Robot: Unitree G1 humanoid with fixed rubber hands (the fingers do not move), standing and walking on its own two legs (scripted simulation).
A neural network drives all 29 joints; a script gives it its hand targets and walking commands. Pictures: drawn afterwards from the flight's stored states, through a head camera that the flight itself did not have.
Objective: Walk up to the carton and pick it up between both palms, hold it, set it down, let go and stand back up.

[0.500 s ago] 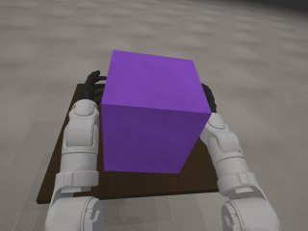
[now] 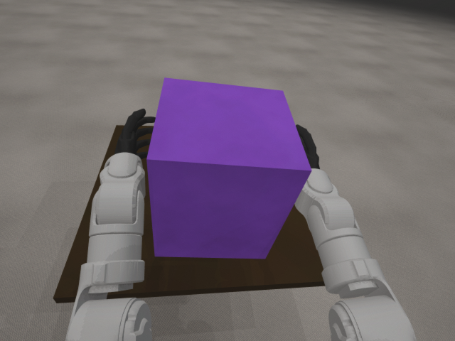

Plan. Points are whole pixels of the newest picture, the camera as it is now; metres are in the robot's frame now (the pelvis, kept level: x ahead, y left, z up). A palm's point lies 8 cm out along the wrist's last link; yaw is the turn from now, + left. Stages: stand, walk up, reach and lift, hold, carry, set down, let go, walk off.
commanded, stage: hold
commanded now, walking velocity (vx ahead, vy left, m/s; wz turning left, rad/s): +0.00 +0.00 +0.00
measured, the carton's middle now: (218, 174) +0.37 +0.00 +0.14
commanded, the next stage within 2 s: none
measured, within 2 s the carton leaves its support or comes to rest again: neither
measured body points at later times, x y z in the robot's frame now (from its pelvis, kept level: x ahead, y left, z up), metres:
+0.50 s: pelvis +0.00 +0.00 +0.00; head -0.05 +0.03 +0.45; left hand +0.38 +0.15 +0.19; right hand +0.37 -0.15 +0.17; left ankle +0.02 +0.11 -0.75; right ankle +0.00 -0.12 -0.75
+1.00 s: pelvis +0.00 +0.00 +0.00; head -0.05 +0.03 +0.45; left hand +0.38 +0.15 +0.19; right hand +0.37 -0.16 +0.16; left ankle +0.02 +0.11 -0.75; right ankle +0.00 -0.12 -0.75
